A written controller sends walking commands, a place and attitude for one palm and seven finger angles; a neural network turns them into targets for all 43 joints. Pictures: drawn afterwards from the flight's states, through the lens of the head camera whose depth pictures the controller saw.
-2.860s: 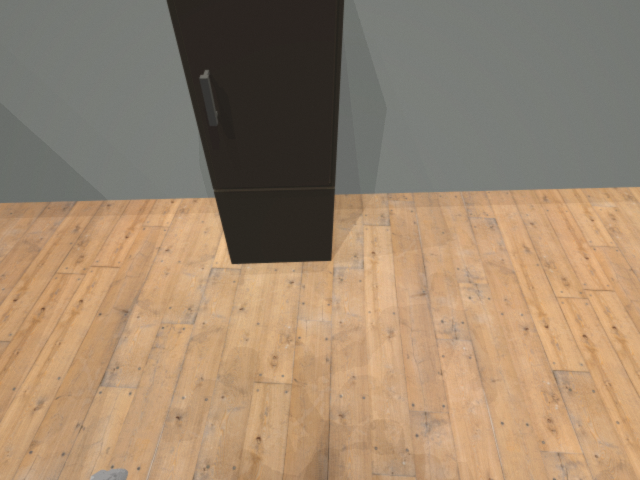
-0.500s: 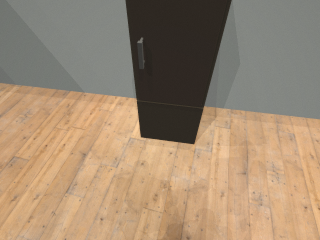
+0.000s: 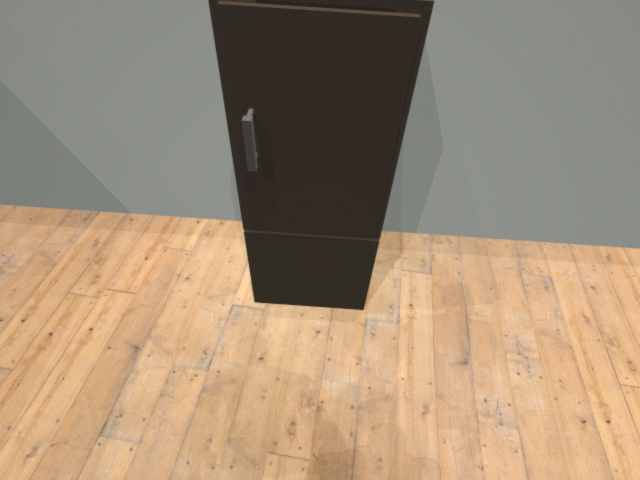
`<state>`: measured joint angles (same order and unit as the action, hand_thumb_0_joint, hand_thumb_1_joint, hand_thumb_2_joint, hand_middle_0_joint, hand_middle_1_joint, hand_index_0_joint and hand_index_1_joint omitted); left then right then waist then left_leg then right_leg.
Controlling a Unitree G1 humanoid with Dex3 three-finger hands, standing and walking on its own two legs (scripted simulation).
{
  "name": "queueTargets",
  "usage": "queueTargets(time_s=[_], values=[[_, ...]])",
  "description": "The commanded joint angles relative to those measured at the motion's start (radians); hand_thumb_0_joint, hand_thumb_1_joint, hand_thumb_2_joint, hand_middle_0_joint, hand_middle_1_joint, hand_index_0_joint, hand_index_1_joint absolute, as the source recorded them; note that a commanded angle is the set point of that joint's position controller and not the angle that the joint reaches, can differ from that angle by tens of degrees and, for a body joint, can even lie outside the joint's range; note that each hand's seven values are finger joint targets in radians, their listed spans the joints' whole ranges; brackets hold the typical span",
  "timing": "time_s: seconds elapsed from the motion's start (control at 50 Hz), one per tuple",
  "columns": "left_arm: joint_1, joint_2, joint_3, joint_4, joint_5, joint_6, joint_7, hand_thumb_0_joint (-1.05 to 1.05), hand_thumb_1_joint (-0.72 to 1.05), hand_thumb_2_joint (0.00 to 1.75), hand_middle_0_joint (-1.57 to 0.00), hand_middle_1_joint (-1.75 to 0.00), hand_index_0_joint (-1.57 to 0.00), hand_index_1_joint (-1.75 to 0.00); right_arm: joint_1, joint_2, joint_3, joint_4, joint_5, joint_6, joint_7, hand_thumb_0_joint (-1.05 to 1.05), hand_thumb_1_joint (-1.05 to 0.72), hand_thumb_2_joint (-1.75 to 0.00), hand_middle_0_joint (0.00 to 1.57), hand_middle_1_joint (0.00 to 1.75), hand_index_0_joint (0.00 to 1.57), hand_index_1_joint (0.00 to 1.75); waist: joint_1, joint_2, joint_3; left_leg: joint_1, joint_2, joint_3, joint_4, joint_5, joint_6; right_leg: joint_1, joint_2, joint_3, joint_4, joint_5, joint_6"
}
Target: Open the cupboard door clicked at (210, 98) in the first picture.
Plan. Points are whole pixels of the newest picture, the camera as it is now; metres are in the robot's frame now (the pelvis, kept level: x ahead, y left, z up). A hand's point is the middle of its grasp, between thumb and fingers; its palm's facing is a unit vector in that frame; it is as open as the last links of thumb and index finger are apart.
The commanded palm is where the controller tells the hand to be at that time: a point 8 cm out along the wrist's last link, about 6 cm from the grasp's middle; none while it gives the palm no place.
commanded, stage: take the last steps up to it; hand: left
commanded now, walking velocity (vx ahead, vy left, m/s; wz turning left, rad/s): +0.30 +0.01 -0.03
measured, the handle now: (251, 140) +0.80 +0.21 -0.03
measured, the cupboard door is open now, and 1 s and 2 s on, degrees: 0 0 0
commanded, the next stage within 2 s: come to a stop and stand still in 0.62 s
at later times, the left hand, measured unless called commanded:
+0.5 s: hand out of the picture +0.05 +0.15 -0.19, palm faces +0.12 -0.99 -0.11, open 7.4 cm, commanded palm none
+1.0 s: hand (223, 369) +0.32 +0.18 -0.17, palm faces +0.00 -0.97 -0.23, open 7.3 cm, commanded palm none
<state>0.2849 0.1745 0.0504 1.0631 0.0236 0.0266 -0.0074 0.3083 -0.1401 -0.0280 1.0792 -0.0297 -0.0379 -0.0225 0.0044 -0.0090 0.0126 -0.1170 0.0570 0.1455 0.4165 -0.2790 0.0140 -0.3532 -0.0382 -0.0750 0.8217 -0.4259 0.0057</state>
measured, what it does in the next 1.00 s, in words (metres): walks ahead: right foot, then left foot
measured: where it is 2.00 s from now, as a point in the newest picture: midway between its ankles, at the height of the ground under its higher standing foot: outside the picture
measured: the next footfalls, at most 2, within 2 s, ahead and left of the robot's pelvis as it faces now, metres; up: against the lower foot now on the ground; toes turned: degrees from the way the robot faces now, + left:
right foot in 0.12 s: +0.08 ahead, -0.13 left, +0.00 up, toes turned -8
left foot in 0.52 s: +0.26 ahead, +0.13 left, +0.00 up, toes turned +9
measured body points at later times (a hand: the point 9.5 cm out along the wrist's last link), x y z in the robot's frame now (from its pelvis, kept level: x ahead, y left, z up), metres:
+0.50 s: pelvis +0.13 +0.01 -0.01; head +0.14 +0.03 +0.44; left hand +0.05 +0.20 -0.18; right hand +0.19 -0.23 -0.15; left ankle +0.22 +0.12 -0.74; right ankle +0.04 -0.13 -0.74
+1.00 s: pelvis +0.24 +0.01 -0.01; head +0.25 -0.01 +0.44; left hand +0.32 +0.23 -0.15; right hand +0.21 -0.19 -0.18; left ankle +0.22 +0.12 -0.74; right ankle +0.29 -0.09 -0.74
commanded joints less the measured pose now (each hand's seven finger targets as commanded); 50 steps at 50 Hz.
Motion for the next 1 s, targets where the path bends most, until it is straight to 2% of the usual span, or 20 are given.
queueTargets(time_s=[0.0,0.06,0.08,0.1,0.12,0.16,0.2,0.26,0.4,0.46,0.48,0.5,0.54,0.58,0.64,0.76,0.84,0.88,0.92,0.98], values=[[-0.079,0.013,-0.002,-0.074,0.0,-0.046,-0.008,0.0,0.9,0.9,-0.2,-0.3,-0.2,-0.3,0.118,-0.163,-0.038,0.013,-0.006,-0.005,-0.008,0.0,-0.9,-0.9,0.2,0.3,0.2,0.3,-0.046,0.158,0.07,0.065,0.249,-0.198,-0.148,0.19,0.14,-0.073,-0.008,-0.043,-0.143,-0.023,-0.007],[0.04,0.029,0.01,-0.024,0.002,-0.058,-0.007,0.0,0.9,0.9,-0.2,-0.3,-0.2,-0.3,0.087,-0.143,-0.035,0.021,0.005,-0.003,-0.004,0.0,-0.9,-0.9,0.2,0.3,0.2,0.3,0.018,0.088,0.043,-0.087,0.178,-0.125,-0.009,0.063,0.074,0.207,0.012,-0.062,-0.379,0.169,-0.022],[0.132,0.084,0.023,0.009,0.006,-0.068,0.001,0.0,0.9,0.9,-0.2,-0.3,-0.2,-0.3,0.074,-0.108,-0.027,0.013,0.014,-0.009,0.002,0.0,-0.9,-0.9,0.2,0.3,0.2,0.3,0.064,-0.019,0.011,-0.249,0.119,-0.052,0.155,0.0,0.035,0.4,-0.094,0.072,-0.436,0.121,-0.062],[0.251,0.189,0.044,0.045,0.006,-0.076,0.012,0.0,0.9,0.9,-0.2,-0.3,-0.2,-0.3,0.022,-0.051,-0.013,-0.03,0.02,-0.016,0.013,0.0,-0.9,-0.9,0.2,0.3,0.2,0.3,0.111,-0.268,0.013,-0.489,0.001,0.059,0.408,-0.208,-0.012,0.528,-0.321,0.388,-0.557,0.115,-0.164],[0.315,0.212,0.047,0.055,-0.007,-0.075,0.021,0.0,0.9,0.9,-0.2,-0.3,-0.2,-0.3,-0.061,-0.098,-0.019,-0.071,0.012,-0.01,0.016,0.0,-0.9,-0.9,0.2,0.3,0.2,0.3,0.14,-0.213,0.012,-0.558,0.016,-0.029,0.586,-0.331,-0.008,0.495,-0.413,0.51,-0.618,0.08,-0.234],[0.22,0.156,0.036,0.041,-0.003,-0.076,0.029,0.0,0.9,0.9,-0.2,-0.3,-0.2,-0.3,-0.106,-0.094,-0.033,-0.068,0.009,-0.002,0.025,0.0,-0.9,-0.9,0.2,0.3,0.2,0.3,0.102,-0.17,0.114,-0.6,0.074,-0.112,0.713,-0.2,0.0,0.327,-0.374,0.457,-0.665,-0.086,-0.236],[0.127,0.094,0.017,0.013,0.004,-0.081,0.034,0.0,0.9,0.9,-0.2,-0.3,-0.2,-0.3,-0.054,-0.065,-0.038,-0.038,0.003,0.01,0.033,0.0,-0.9,-0.9,0.2,0.3,0.2,0.3,0.032,-0.092,0.146,-0.527,0.093,-0.109,0.678,-0.089,-0.016,0.187,-0.312,0.286,-0.666,0.001,-0.183],[0.097,0.087,0.012,0.008,0.007,-0.096,0.031,0.0,0.9,0.9,-0.2,-0.3,-0.2,-0.3,-0.008,-0.034,-0.037,-0.029,0.006,0.022,0.044,0.0,-0.9,-0.9,0.2,0.3,0.2,0.3,-0.009,-0.119,0.146,-0.437,0.083,-0.067,0.56,0.003,-0.03,0.106,-0.253,0.135,-0.683,0.115,-0.154],[0.14,0.118,0.021,0.039,0.008,-0.097,0.027,0.0,0.9,0.9,-0.2,-0.3,-0.2,-0.3,-0.104,-0.04,-0.034,-0.09,0.012,0.002,0.056,0.0,-0.9,-0.9,0.2,0.3,0.2,0.3,0.01,-0.109,0.132,-0.318,0.046,-0.028,0.286,0.048,-0.013,0.15,-0.247,0.084,-0.612,0.224,-0.141],[0.123,0.101,0.024,0.037,0.005,-0.082,0.026,0.0,0.9,0.9,-0.2,-0.3,-0.2,-0.3,0.048,-0.084,-0.04,-0.047,0.006,-0.013,0.04,0.0,-0.9,-0.9,0.2,0.3,0.2,0.3,-0.063,-0.009,0.078,-0.025,0.004,-0.003,0.12,0.079,-0.003,0.065,-0.178,0.015,-0.393,0.246,-0.099],[0.148,0.058,0.018,0.032,-0.001,-0.078,0.021,0.0,0.9,0.9,-0.2,-0.3,-0.2,-0.3,0.17,-0.163,-0.054,-0.015,-0.005,-0.022,0.027,0.0,-0.9,-0.9,0.2,0.3,0.2,0.3,-0.102,0.158,-0.006,0.125,0.11,-0.158,0.019,0.045,0.032,0.0,-0.091,-0.043,-0.138,0.205,-0.062],[0.18,0.003,0.01,0.009,-0.011,-0.075,0.014,0.0,0.9,0.9,-0.2,-0.3,-0.2,-0.3,0.254,-0.264,-0.076,-0.001,-0.008,-0.021,0.013,0.0,-0.9,-0.9,0.2,0.3,0.2,0.3,-0.102,0.391,-0.074,0.224,0.343,-0.488,-0.126,0.032,0.121,-0.171,0.029,-0.109,0.163,-0.151,-0.019],[0.082,0.019,0.006,-0.024,-0.001,-0.074,0.018,0.0,0.9,0.9,-0.2,-0.3,-0.2,-0.3,0.18,-0.232,-0.064,-0.016,0.002,-0.012,-0.001,0.0,-0.9,-0.9,0.2,0.3,0.2,0.3,-0.096,0.261,-0.042,0.105,0.371,-0.529,-0.203,-0.129,0.176,-0.268,-0.022,0.025,0.426,-0.123,-0.043],[0.045,0.018,0.012,-0.016,0.003,-0.073,0.004,0.0,0.9,0.9,-0.2,-0.3,-0.2,-0.3,0.062,-0.135,-0.034,-0.044,0.004,-0.025,-0.003,0.0,-0.9,-0.9,0.2,0.3,0.2,0.3,-0.046,0.119,0.06,-0.06,0.301,-0.365,-0.22,-0.016,0.154,-0.241,-0.081,0.052,0.411,0.027,-0.034],[0.115,-0.014,0.005,0.008,0.004,-0.05,0.005,0.0,0.9,0.9,-0.2,-0.3,-0.2,-0.3,0.015,-0.1,-0.024,-0.045,0.008,-0.042,-0.009,0.0,-0.9,-0.9,0.2,0.3,0.2,0.3,0.009,0.098,0.005,-0.09,0.242,-0.191,-0.207,0.234,0.142,-0.132,-0.084,0.032,0.269,0.077,-0.008],[0.032,-0.026,-0.013,-0.021,-0.003,-0.03,0.023,0.0,0.9,0.9,-0.2,-0.3,-0.2,-0.3,0.003,-0.109,-0.015,-0.025,0.004,-0.02,-0.013,0.0,-0.9,-0.9,0.2,0.3,0.2,0.3,0.008,0.069,0.028,-0.116,0.23,-0.131,-0.148,0.457,0.152,0.016,-0.056,0.015,-0.082,0.125,0.012],[0.075,0.054,-0.006,-0.007,-0.002,-0.032,0.038,0.0,0.9,0.9,-0.2,-0.3,-0.2,-0.3,-0.017,-0.083,-0.015,-0.004,0.017,0.003,-0.013,0.0,-0.9,-0.9,0.2,0.3,0.2,0.3,0.043,0.006,0.027,-0.178,0.139,-0.086,-0.006,0.262,0.046,0.212,-0.073,0.055,-0.393,0.401,0.01],[0.021,0.13,-0.005,-0.026,-0.002,-0.037,0.043,0.0,0.9,0.9,-0.2,-0.3,-0.2,-0.3,0.04,-0.04,-0.013,0.002,0.028,0.018,0.0,0.0,-0.9,-0.9,0.2,0.3,0.2,0.3,-0.008,-0.065,0.032,-0.2,0.034,-0.055,0.025,-0.02,-0.012,0.183,-0.223,0.18,-0.402,0.631,-0.063],[-0.006,0.155,0.01,-0.038,-0.006,-0.038,0.049,0.0,0.9,0.9,-0.2,-0.3,-0.2,-0.3,0.067,-0.039,-0.019,0.018,0.023,0.048,-0.004,0.0,-0.9,-0.9,0.2,0.3,0.2,0.3,-0.011,-0.227,-0.017,-0.134,0.005,-0.028,0.142,-0.088,-0.033,0.145,-0.275,0.231,-0.448,0.685,-0.134],[-0.037,0.147,0.02,-0.056,-0.003,-0.031,0.058,0.0,0.9,0.9,-0.2,-0.3,-0.2,-0.3,0.061,-0.044,-0.027,0.007,0.022,0.061,-0.008,0.0,-0.9,-0.9,0.2,0.3,0.2,0.3,0.001,-0.157,-0.054,-0.205,-0.004,-0.074,0.328,-0.214,-0.036,0.215,-0.306,0.23,-0.446,0.846,-0.2]])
